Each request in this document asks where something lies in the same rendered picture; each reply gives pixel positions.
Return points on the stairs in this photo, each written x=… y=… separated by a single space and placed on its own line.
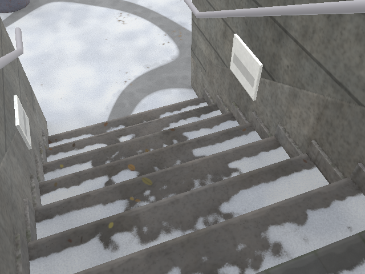
x=183 y=189

